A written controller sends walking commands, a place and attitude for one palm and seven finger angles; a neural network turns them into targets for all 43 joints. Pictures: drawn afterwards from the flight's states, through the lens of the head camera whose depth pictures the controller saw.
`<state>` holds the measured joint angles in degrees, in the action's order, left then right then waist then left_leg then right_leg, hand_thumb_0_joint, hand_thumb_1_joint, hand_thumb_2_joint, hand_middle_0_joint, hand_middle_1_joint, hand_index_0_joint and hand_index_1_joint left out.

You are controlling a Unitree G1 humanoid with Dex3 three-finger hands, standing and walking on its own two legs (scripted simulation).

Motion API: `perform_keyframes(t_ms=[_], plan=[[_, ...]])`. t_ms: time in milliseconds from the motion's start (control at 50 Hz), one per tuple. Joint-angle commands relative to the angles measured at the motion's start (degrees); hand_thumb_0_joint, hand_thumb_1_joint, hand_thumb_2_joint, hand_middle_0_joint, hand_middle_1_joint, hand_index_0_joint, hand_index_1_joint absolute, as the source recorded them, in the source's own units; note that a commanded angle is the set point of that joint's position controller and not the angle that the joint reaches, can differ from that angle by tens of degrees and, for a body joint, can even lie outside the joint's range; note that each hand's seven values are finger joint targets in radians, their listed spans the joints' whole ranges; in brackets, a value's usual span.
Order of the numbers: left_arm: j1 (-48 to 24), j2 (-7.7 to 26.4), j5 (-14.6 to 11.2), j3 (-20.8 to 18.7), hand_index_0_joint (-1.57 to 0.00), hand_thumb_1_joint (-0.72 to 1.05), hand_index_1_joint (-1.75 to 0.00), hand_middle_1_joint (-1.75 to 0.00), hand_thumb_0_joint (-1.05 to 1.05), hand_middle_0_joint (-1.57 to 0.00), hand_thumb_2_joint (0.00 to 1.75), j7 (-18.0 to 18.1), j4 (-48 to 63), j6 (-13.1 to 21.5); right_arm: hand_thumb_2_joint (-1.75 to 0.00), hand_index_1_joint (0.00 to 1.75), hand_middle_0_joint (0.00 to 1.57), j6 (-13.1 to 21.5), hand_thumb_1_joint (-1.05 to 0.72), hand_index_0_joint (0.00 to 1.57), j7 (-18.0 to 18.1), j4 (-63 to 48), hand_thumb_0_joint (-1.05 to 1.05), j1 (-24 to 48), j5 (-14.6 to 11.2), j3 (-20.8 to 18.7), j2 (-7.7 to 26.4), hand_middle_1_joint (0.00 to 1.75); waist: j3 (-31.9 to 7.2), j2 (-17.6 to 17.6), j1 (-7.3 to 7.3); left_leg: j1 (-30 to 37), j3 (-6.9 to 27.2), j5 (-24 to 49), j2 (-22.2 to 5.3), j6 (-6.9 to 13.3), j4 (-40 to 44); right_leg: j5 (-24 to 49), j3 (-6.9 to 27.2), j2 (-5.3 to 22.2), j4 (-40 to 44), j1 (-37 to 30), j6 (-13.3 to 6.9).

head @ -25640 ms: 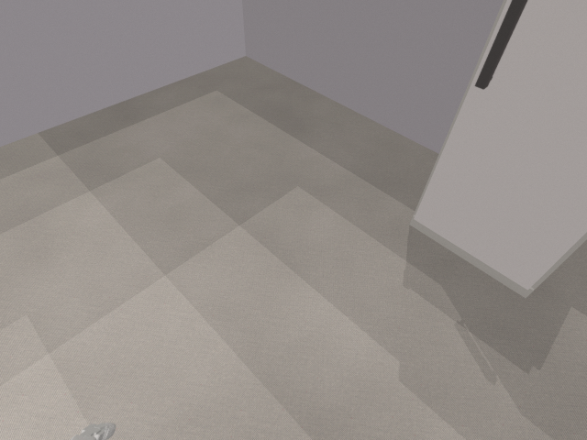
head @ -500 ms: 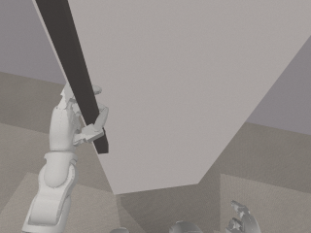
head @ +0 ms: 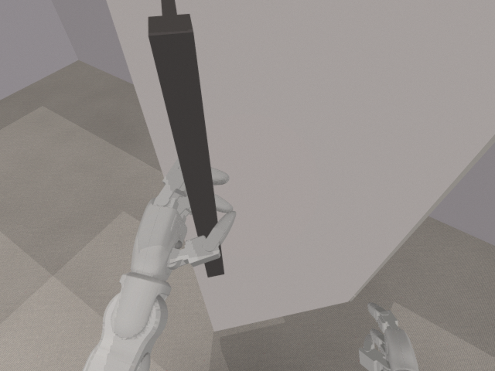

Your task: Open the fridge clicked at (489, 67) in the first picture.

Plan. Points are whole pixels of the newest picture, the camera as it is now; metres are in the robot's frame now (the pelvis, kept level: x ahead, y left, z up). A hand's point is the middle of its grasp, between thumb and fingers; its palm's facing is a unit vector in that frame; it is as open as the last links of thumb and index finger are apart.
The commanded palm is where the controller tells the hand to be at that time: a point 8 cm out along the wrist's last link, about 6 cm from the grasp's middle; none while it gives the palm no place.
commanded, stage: walk backward, drawing the door open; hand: left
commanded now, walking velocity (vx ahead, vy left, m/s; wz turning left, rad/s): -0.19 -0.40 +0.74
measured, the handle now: (200, 184) +0.31 +0.07 +0.19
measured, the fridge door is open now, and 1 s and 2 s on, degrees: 45 77 72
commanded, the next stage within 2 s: stop walking and hold the door back in 0.78 s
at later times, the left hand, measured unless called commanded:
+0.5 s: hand (281, 343) +0.14 -0.02 +0.15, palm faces +0.33 -0.93 -0.16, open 7.3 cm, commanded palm +0.09 +0.01 +0.15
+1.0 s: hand out of the picture +0.06 -0.12 +0.15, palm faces +0.78 -0.56 -0.26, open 7.1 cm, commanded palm +0.02 -0.06 +0.14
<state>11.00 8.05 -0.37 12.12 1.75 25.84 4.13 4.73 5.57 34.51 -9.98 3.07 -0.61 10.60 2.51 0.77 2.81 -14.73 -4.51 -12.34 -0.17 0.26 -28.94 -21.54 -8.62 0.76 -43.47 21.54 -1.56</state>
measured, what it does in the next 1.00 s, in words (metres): steps to the right, turning left: right foot, then left foot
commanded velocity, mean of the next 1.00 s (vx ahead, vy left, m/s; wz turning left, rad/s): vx -0.15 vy -0.20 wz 0.56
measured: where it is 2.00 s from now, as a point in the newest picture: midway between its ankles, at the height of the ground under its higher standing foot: outside the picture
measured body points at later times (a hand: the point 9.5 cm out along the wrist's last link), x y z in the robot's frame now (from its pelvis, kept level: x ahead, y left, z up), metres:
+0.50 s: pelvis -0.07 -0.22 +0.01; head -0.01 -0.21 +0.45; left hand +0.12 +0.02 +0.16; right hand +0.19 -0.37 -0.09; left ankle -0.11 -0.14 -0.67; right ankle -0.01 -0.30 -0.73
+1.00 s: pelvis -0.04 -0.44 +0.00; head +0.01 -0.43 +0.45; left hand +0.02 -0.09 +0.17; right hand +0.24 -0.51 -0.11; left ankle -0.13 -0.30 -0.64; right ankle +0.06 -0.52 -0.73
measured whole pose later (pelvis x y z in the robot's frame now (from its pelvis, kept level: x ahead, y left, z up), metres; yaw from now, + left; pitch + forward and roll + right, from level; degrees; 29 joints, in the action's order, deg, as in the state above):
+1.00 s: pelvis -0.04 -0.44 +0.00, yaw +38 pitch -1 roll +1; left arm 7.7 14.3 -3.4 -9.4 6.3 15.6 6.6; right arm 4.1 4.1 39.1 -7.0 0.3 -1.4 12.5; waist 6.9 -3.1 -1.1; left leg -31.5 5.4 -26.6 -0.4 -2.7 -67.8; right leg -15.4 -3.0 3.5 -33.8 17.0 0.5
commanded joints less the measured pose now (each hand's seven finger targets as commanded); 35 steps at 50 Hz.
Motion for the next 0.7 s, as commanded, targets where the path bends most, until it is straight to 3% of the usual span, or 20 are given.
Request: perform_keyframes(t_ms=[0,60,100,140,180,240,260,300,320,340,360,420,480,500,520,540,560,580,620,680], plan=[[-11.9,3.3,1.6,-3.3,-0.45,0.90,-1.40,-1.40,0.00,-0.45,0.90,-0.8,16.8,8.2,-0.90,0.30,0.20,4.4,-0.90,0.20,-2.0,-9.2,0.00,5.4,0.5,-2.7,8.6,0.30,-12.3,-8.2,0.95,22.5,40.3,46.5,-31.3,13.8,11.0,-9.6,14.8,2.5,-27.0,22.5,4.1],[-12.1,2.0,1.9,-3.4,-0.45,0.90,-1.40,-1.40,0.00,-0.45,0.90,-0.1,14.5,8.0,-0.90,0.30,0.20,4.6,-0.90,0.20,-3.0,-6.1,0.00,7.2,-1.1,-3.1,8.8,0.30,-7.3,-7.9,-1.52,8.3,23.2,25.3,-23.9,9.1,11.8,3.5,14.8,3.5,-21.8,12.3,4.3],[-12.0,-0.6,0.6,-1.9,-0.45,0.90,-1.40,-1.40,0.00,-0.45,0.90,0.0,13.6,6.6,-0.90,0.30,0.20,4.5,-0.90,0.20,-3.8,-7.0,0.00,6.8,-2.5,-3.1,8.1,0.30,-8.7,-11.2,-1.97,-1.4,13.3,7.1,-15.7,4.6,14.8,7.9,9.7,0.9,-13.0,-1.4,4.3],[-12.6,1.0,0.1,-3.4,-0.45,0.90,-1.40,-1.40,0.00,-0.45,0.90,0.6,14.2,6.1,-0.90,0.30,0.20,3.9,-0.90,0.20,-3.7,-7.9,0.00,7.0,-3.4,-2.7,7.6,0.30,-7.5,-15.6,-1.57,-7.2,13.2,-9.7,-13.6,4.5,18.3,6.1,6.2,-0.9,-5.6,-7.6,4.9],[-11.2,1.6,0.4,-5.0,-0.45,0.90,-1.40,-1.40,0.00,-0.45,0.90,1.4,14.5,6.3,-0.90,0.30,0.20,3.8,-0.90,0.20,-3.3,-8.5,0.00,8.3,-3.6,-3.1,7.2,0.30,-7.5,-17.3,-2.12,-10.6,16.5,-14.6,-13.5,5.2,17.4,1.8,4.8,-2.7,1.3,-13.0,5.7],[-9.9,6.0,0.5,-9.2,-0.45,0.90,-1.40,-1.40,0.00,-0.45,0.90,2.0,17.3,6.8,-0.90,0.30,0.20,4.3,-0.90,0.20,-2.8,-7.5,0.00,7.5,-4.0,-3.4,5.1,0.30,-9.6,-10.1,-2.15,-8.0,11.7,-14.8,-5.3,1.1,7.0,4.7,2.5,-4.4,19.7,-17.6,6.0],[-11.5,6.4,0.2,-9.1,-0.45,0.90,-1.40,-1.40,0.00,-0.45,0.90,2.0,19.5,7.0,-0.90,0.30,0.20,4.0,-0.90,0.20,-2.9,-7.5,0.00,7.4,-4.1,-2.7,3.3,0.30,-9.6,-4.8,-1.53,-5.4,8.3,-13.4,-1.0,-1.2,0.0,4.5,3.4,-1.1,26.2,-13.3,4.6],[-9.7,12.0,0.3,-16.5,-0.45,0.90,-1.40,-1.40,0.00,-0.45,0.90,2.5,18.7,6.5,-0.90,0.30,0.20,3.1,-0.90,0.20,-2.2,-6.2,0.00,7.1,-3.5,-3.0,1.8,0.30,-11.5,11.9,-2.46,-11.4,-0.1,-19.7,4.3,-3.2,-30.3,8.5,13.3,14.3,29.8,-7.4,-3.5],[-8.1,11.5,0.2,-16.3,-0.45,0.90,-1.40,-1.40,0.00,-0.45,0.90,1.5,16.9,5.8,-0.90,0.30,0.20,4.3,-0.90,0.20,-1.3,-6.4,0.00,8.3,-3.1,-4.7,3.7,0.30,-13.9,23.8,-4.17,-12.3,4.3,-25.5,3.8,-1.9,-44.9,12.7,19.7,19.1,29.0,-6.0,-7.4],[-6.8,11.8,-0.3,-17.0,-0.45,0.90,-1.40,-1.40,0.00,-0.45,0.90,1.2,15.8,5.1,-0.90,0.30,0.20,5.2,-0.90,0.20,-0.8,-6.7,0.00,9.7,-2.9,-4.4,3.2,0.30,-12.1,17.9,-4.47,-14.5,5.2,-24.0,1.4,-1.6,-48.4,18.1,18.0,19.0,25.6,-6.8,-9.4],[-6.9,7.6,-0.4,-13.6,-0.45,0.90,-1.40,-1.40,0.00,-0.45,0.90,0.4,16.8,5.8,-0.90,0.30,0.20,4.7,-0.90,0.20,-0.7,-6.9,0.00,9.8,-2.3,-2.3,0.9,0.30,-10.4,12.2,-3.89,-17.3,3.4,-22.4,-0.6,-2.2,-45.9,28.2,11.0,16.6,20.7,-13.0,-10.3],[-6.7,7.4,-0.6,-15.0,-0.45,0.90,-1.40,-1.40,0.00,-0.45,0.90,0.6,15.9,7.4,-0.90,0.30,0.20,3.9,-0.90,0.20,0.3,-8.0,0.00,8.5,-1.7,-1.7,1.5,0.30,-11.2,11.9,-3.46,-11.6,-0.6,-22.9,-1.8,-2.5,-27.9,40.5,4.8,15.7,17.5,-17.1,-9.6],[-8.0,6.4,-0.7,-13.4,-0.45,0.90,-1.40,-1.40,0.00,-0.45,0.90,0.4,17.0,7.3,-0.90,0.30,0.20,4.6,-0.90,0.20,0.5,-8.5,0.00,4.6,-1.2,-1.8,2.3,0.30,-12.8,8.8,-1.76,-2.3,-3.0,-12.8,-1.2,-1.9,-5.1,39.5,2.4,12.5,12.5,-14.2,-8.1],[-9.6,6.1,-0.8,-12.4,-0.45,0.90,-1.40,-1.40,0.00,-0.45,0.90,0.2,17.7,7.3,-0.90,0.30,0.20,4.8,-0.90,0.20,0.6,-8.6,0.00,2.2,-1.3,-2.2,3.3,0.30,-13.9,4.3,0.19,7.5,-1.6,-4.0,-2.5,-1.2,5.1,35.0,1.2,10.0,5.2,-8.0,-5.9],[-11.5,5.8,-0.5,-11.2,-0.45,0.90,-1.40,-1.40,0.00,-0.45,0.90,0.0,18.3,7.6,-0.90,0.30,0.20,4.9,-0.90,0.20,0.5,-9.1,0.00,0.7,-1.2,-3.3,5.4,0.30,-14.2,-3.4,2.08,23.0,11.1,16.8,-12.1,1.9,11.1,20.0,-0.3,6.2,-6.6,6.8,-1.3],[-12.1,5.9,0.1,-10.8,-0.45,0.90,-1.40,-1.40,0.00,-0.45,0.90,0.4,17.9,8.3,-0.90,0.30,0.20,4.4,-0.90,0.20,-0.1,-10.1,0.00,2.2,-0.8,-4.5,8.8,0.30,-14.5,-15.6,0.02,31.2,36.3,47.5,-31.2,9.0,12.0,-10.2,3.2,1.4,-17.2,20.2,3.1],[-12.1,8.1,2.0,-13.4,-0.45,0.90,-1.40,-1.40,0.00,-0.45,0.90,0.9,17.2,9.8,-0.90,0.30,0.20,4.6,-0.90,0.20,-1.5,-9.9,0.00,3.0,-0.1,-3.9,9.3,0.30,-14.7,-8.8,-0.85,29.0,38.4,50.2,-34.7,13.8,11.1,-11.4,10.8,1.1,-24.1,20.9,3.8],[-12.5,8.7,1.2,-13.6,-0.45,0.90,-1.40,-1.40,0.00,-0.45,0.90,-0.2,19.8,10.4,-0.90,0.30,0.20,5.1,-0.90,0.20,-1.4,-9.4,0.00,4.8,-0.3,-3.2,7.4,0.30,-13.4,-12.5,0.15,23.7,40.2,40.3,-31.5,12.1,11.2,-7.7,14.2,2.0,-26.2,21.5,4.0],[-11.8,8.9,1.3,-15.1,-0.45,0.90,-1.40,-1.40,0.00,-0.45,0.90,0.3,19.2,9.2,-0.90,0.30,0.20,4.8,-0.90,0.20,-1.8,-7.0,0.00,6.0,-1.1,-3.5,7.6,0.30,-8.5,-11.8,-1.62,16.7,25.0,29.9,-25.6,9.4,10.6,1.2,13.6,3.1,-24.0,18.7,4.7],[-11.3,7.0,0.0,-14.9,-0.45,0.90,-1.40,-1.40,0.00,-0.45,0.90,1.3,16.8,6.3,-0.90,0.30,0.20,4.4,-0.90,0.20,-2.4,-7.1,0.00,5.3,-2.3,-3.6,7.2,0.30,-10.6,-13.3,-2.66,8.9,12.8,21.8,-18.0,5.5,10.7,5.3,10.0,1.7,-14.2,5.1,5.1]])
